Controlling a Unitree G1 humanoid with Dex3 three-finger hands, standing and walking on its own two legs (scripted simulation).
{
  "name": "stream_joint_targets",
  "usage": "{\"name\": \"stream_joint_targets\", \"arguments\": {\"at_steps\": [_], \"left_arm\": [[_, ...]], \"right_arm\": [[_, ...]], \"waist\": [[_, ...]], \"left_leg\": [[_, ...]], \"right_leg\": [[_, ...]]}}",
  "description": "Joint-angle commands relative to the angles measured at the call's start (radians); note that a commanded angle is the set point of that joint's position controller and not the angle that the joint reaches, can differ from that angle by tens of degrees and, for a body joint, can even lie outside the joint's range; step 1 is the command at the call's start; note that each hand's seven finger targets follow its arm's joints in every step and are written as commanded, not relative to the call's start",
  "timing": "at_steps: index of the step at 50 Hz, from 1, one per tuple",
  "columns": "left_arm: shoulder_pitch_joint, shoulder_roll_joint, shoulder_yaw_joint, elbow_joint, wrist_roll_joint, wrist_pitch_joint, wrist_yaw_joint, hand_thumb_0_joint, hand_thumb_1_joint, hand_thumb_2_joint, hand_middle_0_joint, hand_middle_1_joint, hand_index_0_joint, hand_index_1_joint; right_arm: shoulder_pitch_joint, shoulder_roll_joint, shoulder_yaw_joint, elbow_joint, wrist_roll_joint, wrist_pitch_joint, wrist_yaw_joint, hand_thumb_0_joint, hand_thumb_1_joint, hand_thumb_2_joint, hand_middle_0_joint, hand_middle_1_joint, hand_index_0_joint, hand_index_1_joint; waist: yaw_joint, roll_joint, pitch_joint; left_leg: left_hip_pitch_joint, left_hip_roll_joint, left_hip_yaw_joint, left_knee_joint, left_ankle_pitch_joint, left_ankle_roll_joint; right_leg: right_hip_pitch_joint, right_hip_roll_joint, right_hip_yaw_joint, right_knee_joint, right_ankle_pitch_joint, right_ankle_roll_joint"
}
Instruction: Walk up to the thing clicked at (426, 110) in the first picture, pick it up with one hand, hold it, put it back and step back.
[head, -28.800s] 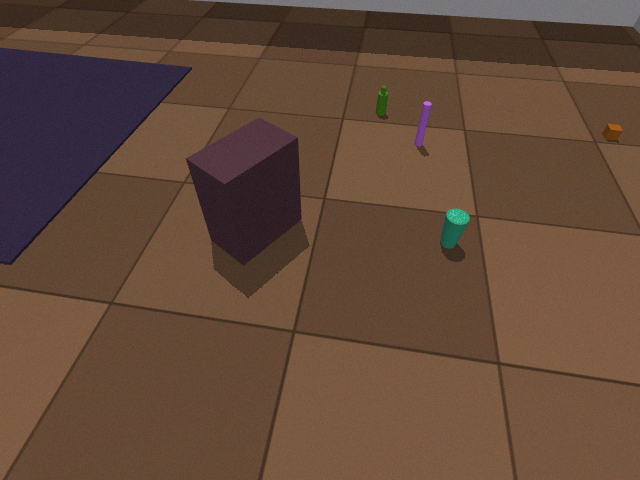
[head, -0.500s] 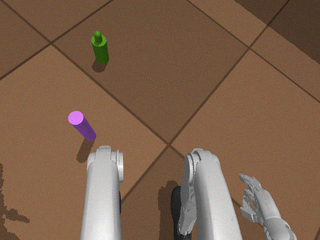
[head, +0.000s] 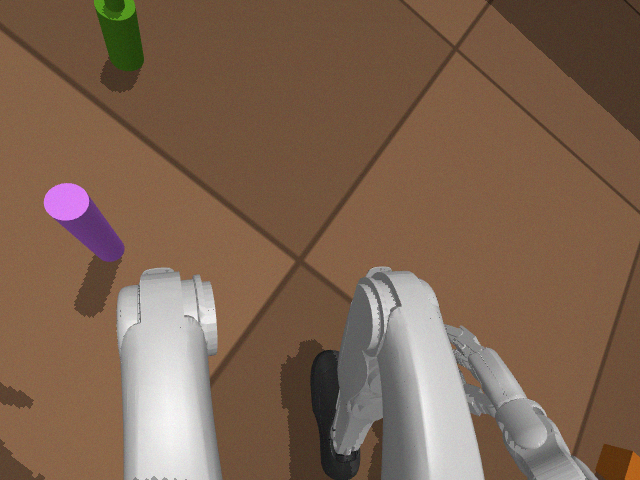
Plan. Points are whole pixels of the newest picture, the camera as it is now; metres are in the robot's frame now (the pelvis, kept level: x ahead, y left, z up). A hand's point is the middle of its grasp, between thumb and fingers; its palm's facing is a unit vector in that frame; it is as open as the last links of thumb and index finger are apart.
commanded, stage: approach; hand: left
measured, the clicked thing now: (93, 230) +0.40 +0.28 -0.20
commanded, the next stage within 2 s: close in in 0.06 s
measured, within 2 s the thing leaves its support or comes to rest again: neither
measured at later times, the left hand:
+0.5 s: hand (50, 258) +0.35 +0.31 -0.18, palm faces +0.23 -0.97 +0.04, open 17.6 cm
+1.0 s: hand (85, 254) +0.36 +0.28 -0.19, palm faces +0.22 -0.98 +0.01, open 17.4 cm
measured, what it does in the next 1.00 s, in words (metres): stands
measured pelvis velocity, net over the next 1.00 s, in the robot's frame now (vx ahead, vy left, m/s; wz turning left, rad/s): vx -0.01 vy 0.01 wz -0.08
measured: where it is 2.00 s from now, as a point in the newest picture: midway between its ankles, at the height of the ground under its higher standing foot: (260, 446)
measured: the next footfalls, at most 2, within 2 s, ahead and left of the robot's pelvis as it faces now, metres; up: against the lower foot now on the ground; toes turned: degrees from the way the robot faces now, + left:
none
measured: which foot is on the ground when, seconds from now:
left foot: down 0.00-1.00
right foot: down 0.00-1.00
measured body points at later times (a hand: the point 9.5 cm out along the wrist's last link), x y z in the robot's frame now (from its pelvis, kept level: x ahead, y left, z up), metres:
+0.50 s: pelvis -0.01 +0.01 -0.04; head +0.19 +0.16 +0.33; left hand +0.33 +0.36 -0.18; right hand +0.21 -0.24 -0.08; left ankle +0.08 +0.14 -0.28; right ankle +0.11 -0.12 -0.28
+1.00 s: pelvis -0.01 +0.01 -0.05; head +0.19 +0.17 +0.32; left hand +0.34 +0.33 -0.19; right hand +0.18 -0.24 -0.09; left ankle +0.08 +0.14 -0.28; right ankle +0.11 -0.12 -0.28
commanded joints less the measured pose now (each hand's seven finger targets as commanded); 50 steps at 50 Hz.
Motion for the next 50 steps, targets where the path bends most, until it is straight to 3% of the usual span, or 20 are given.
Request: {"name": "stream_joint_targets", "arguments": {"at_steps": [1, 3, 4, 7, 8, 9, 12, 14, 15, 16, 17, 19, 21, 22, 23, 24, 25, 27, 38, 50], "left_arm": [[-0.09, 0.392, 0.04, -0.146, -0.027, -0.12, 0.014, 0.0, -0.515, 0.038, -0.081, -0.054, -0.046, -0.081], [-0.111, 0.365, 0.024, -0.183, -0.037, -0.148, 0.018, 0.0, -0.543, 0.038, -0.081, -0.067, -0.048, -0.092], [-0.123, 0.391, 0.041, -0.221, -0.033, -0.164, 0.03, 0.0, -0.538, 0.027, -0.081, -0.055, -0.049, -0.079], [-0.091, 0.195, -0.088, -0.096, -0.041, -0.178, 0.042, 0.0, -0.574, 0.035, -0.083, -0.079, -0.054, -0.1], [-0.083, 0.261, -0.037, -0.123, -0.039, -0.193, 0.063, 0.0, -0.589, 0.035, -0.082, -0.078, -0.053, -0.098], [-0.052, 0.305, -0.02, -0.08, -0.027, -0.202, 0.084, 0.0, -0.611, 0.0, -0.076, -0.053, -0.06, -0.062], [-0.099, 0.21, -0.099, -0.067, -0.023, -0.242, 0.126, 0.0, -0.611, 0.0, -0.075, -0.075, -0.067, -0.078], [-0.077, 0.226, -0.076, -0.05, -0.015, -0.269, 0.176, 0.0, -0.611, 0.0, -0.077, -0.075, -0.07, -0.078], [-0.082, 0.208, -0.093, -0.057, -0.009, -0.283, 0.2, 0.0, -0.611, 0.006, -0.075, -0.08, -0.07, -0.081], [-0.051, 0.24, -0.065, -0.069, -0.001, -0.3, 0.224, 0.0, -0.611, 0.01, -0.075, -0.089, -0.072, -0.088], [-0.062, 0.19, -0.108, -0.084, 0.006, -0.312, 0.243, 0.0, -0.611, 0.005, -0.075, -0.091, -0.075, -0.088], [-0.07, 0.187, -0.108, -0.102, 0.022, -0.332, 0.289, 0.0, -0.611, 0.014, -0.075, -0.089, -0.074, -0.086], [-0.061, 0.13, -0.151, -0.099, 0.036, -0.343, 0.326, 0.0, -0.611, 0.012, -0.073, -0.085, -0.073, -0.082], [-0.043, 0.154, -0.13, -0.109, 0.045, -0.35, 0.347, 0.0, -0.611, 0.016, -0.073, -0.085, -0.071, -0.083], [-0.063, 0.131, -0.167, -0.117, 0.053, -0.355, 0.36, 0.0, -0.611, 0.01, -0.07, -0.073, -0.068, -0.071], [-0.071, 0.106, -0.194, -0.122, 0.057, -0.362, 0.372, 0.0, -0.61, 0.014, -0.07, -0.075, -0.068, -0.073], [-0.055, 0.109, -0.187, -0.118, 0.06, -0.363, 0.384, 0.0, -0.611, 0.007, -0.072, -0.069, -0.069, -0.067], [-0.089, 0.061, -0.254, -0.117, 0.068, -0.372, 0.403, 0.0, -0.605, 0.021, -0.064, -0.072, -0.063, -0.068], [-0.083, 0.06, -0.281, -0.051, 0.087, -0.424, 0.511, 0.0, -0.567, 0.042, -0.059, -0.067, -0.061, -0.06], [-0.091, 0.04, -0.324, -0.09, 0.119, -0.452, 0.579, 0.0, -0.505, 0.074, -0.063, -0.054, -0.056, -0.056]], "right_arm": [[0.033, -0.285, -0.053, -0.051, -0.029, 0.005, -0.013, 0.0, -0.919, -0.908, 0.198, 0.3, 0.198, 0.3], [0.019, -0.296, -0.045, -0.041, -0.039, 0.016, -0.009, 0.0, -0.928, -0.911, 0.198, 0.3, 0.198, 0.3], [0.001, -0.3, -0.042, -0.057, -0.046, 0.019, -0.009, 0.0, -0.926, -0.909, 0.198, 0.3, 0.198, 0.3], [-0.008, -0.294, -0.019, -0.048, -0.063, 0.029, 0.005, 0.0, -0.93, -0.91, 0.198, 0.3, 0.198, 0.3], [-0.03, -0.312, -0.02, -0.072, -0.068, 0.029, 0.004, 0.0, -0.93, -0.909, 0.198, 0.3, 0.198, 0.3], [-0.032, -0.312, -0.014, -0.057, -0.071, 0.038, 0.004, 0.0, -0.929, -0.908, 0.198, 0.3, 0.198, 0.3], [-0.055, -0.31, 0.014, -0.076, -0.087, 0.057, 0.022, 0.0, -0.935, -0.907, 0.198, 0.3, 0.198, 0.3], [-0.063, -0.315, 0.02, -0.077, -0.097, 0.063, 0.031, 0.0, -0.93, -0.906, 0.198, 0.3, 0.199, 0.3], [-0.079, -0.319, 0.023, -0.089, -0.098, 0.066, 0.036, 0.0, -0.928, -0.905, 0.198, 0.3, 0.199, 0.3], [-0.078, -0.327, 0.023, -0.078, -0.108, 0.071, 0.042, 0.0, -0.931, -0.905, 0.198, 0.3, 0.199, 0.3], [-0.096, -0.322, 0.028, -0.092, -0.111, 0.075, 0.047, 0.0, -0.934, -0.905, 0.198, 0.3, 0.199, 0.3], [-0.093, -0.328, 0.027, -0.083, -0.119, 0.084, 0.056, 0.0, -0.93, -0.905, 0.198, 0.3, 0.199, 0.3], [-0.104, -0.329, 0.024, -0.091, -0.123, 0.093, 0.067, 0.0, -0.932, -0.905, 0.198, 0.3, 0.199, 0.3], [-0.092, -0.329, 0.023, -0.079, -0.133, 0.097, 0.07, 0.0, -0.934, -0.906, 0.198, 0.3, 0.199, 0.3], [-0.095, -0.332, 0.023, -0.084, -0.132, 0.103, 0.074, 0.0, -0.936, -0.906, 0.198, 0.3, 0.199, 0.3], [-0.097, -0.328, 0.027, -0.085, -0.135, 0.105, 0.08, 0.0, -0.936, -0.906, 0.199, 0.3, 0.199, 0.3], [-0.094, -0.328, 0.023, -0.085, -0.137, 0.11, 0.084, 0.0, -0.938, -0.907, 0.198, 0.3, 0.199, 0.3], [-0.108, -0.332, 0.026, -0.097, -0.137, 0.114, 0.092, 0.0, -0.931, -0.905, 0.199, 0.3, 0.199, 0.3], [-0.112, -0.33, 0.056, -0.115, -0.15, 0.137, 0.12, 0.0, -0.913, -0.901, 0.199, 0.3, 0.199, 0.3], [-0.123, -0.336, 0.067, -0.118, -0.163, 0.156, 0.131, 0.0, -0.913, -0.903, 0.199, 0.3, 0.199, 0.3]], "waist": [[0.03, 0.413, -0.628], [0.014, 0.429, -0.634], [0.015, 0.454, -0.634], [-0.045, 0.397, -0.572], [-0.028, 0.389, -0.595], [-0.019, 0.396, -0.571], [-0.065, 0.365, -0.527], [-0.052, 0.359, -0.508], [-0.051, 0.372, -0.492], [-0.038, 0.393, -0.503], [-0.045, 0.398, -0.498], [-0.052, 0.437, -0.469], [-0.063, 0.436, -0.444], [-0.06, 0.439, -0.456], [-0.077, 0.434, -0.438], [-0.087, 0.431, -0.434], [-0.077, 0.413, -0.436], [-0.111, 0.401, -0.395], [-0.111, 0.332, -0.37], [-0.125, 0.388, -0.368]], "left_leg": [[0.488, 0.014, 0.091, -0.278, 0.131, 0.021], [0.518, 0.017, 0.079, -0.249, 0.159, 0.018], [0.517, 0.017, 0.075, -0.245, 0.166, 0.016], [0.485, 0.02, 0.053, -0.202, 0.162, 0.015], [0.495, 0.02, 0.051, -0.188, 0.192, 0.016], [0.471, 0.02, 0.054, -0.184, 0.182, 0.017], [0.432, 0.021, 0.033, -0.159, 0.163, 0.019], [0.415, 0.021, 0.033, -0.148, 0.136, 0.02], [0.418, 0.02, 0.032, -0.157, 0.136, 0.016], [0.429, 0.021, 0.03, -0.154, 0.134, 0.014], [0.435, 0.02, 0.031, -0.155, 0.138, 0.011], [0.438, 0.021, 0.022, -0.168, 0.131, 0.004], [0.428, 0.019, 0.015, -0.176, 0.109, 0.001], [0.426, 0.018, 0.02, -0.159, 0.12, 0.003], [0.412, 0.016, 0.016, -0.165, 0.1, 0.003], [0.404, 0.014, 0.013, -0.162, 0.098, 0.004], [0.396, 0.013, 0.017, -0.157, 0.089, 0.007], [0.373, 0.011, 0.008, -0.163, 0.042, 0.009], [0.322, -0.001, 0.005, -0.137, 0.012, 0.019], [0.362, 0.001, -0.011, -0.151, 0.029, 0.006]], "right_leg": [[0.258, 0.04, -0.079, -0.18, 0.121, -0.058], [0.248, 0.043, -0.086, -0.166, 0.152, -0.057], [0.249, 0.043, -0.093, -0.155, 0.164, -0.058], [0.231, 0.048, -0.116, -0.143, 0.172, -0.054], [0.258, 0.05, -0.119, -0.141, 0.201, -0.052], [0.256, 0.048, -0.119, -0.136, 0.191, -0.051], [0.262, 0.052, -0.138, -0.125, 0.196, -0.046], [0.262, 0.055, -0.145, -0.125, 0.178, -0.045], [0.256, 0.054, -0.149, -0.12, 0.177, -0.045], [0.266, 0.056, -0.151, -0.111, 0.177, -0.046], [0.259, 0.055, -0.154, -0.108, 0.182, -0.046], [0.246, 0.054, -0.163, -0.095, 0.184, -0.047], [0.223, 0.053, -0.173, -0.087, 0.172, -0.048], [0.248, 0.055, -0.168, -0.091, 0.191, -0.046], [0.233, 0.053, -0.172, -0.091, 0.178, -0.046], [0.239, 0.054, -0.175, -0.091, 0.184, -0.044], [0.245, 0.057, -0.172, -0.099, 0.18, -0.044], [0.22, 0.057, -0.183, -0.099, 0.152, -0.042], [0.254, 0.069, -0.19, -0.115, 0.138, -0.038], [0.245, 0.068, -0.2, -0.101, 0.16, -0.041]]}}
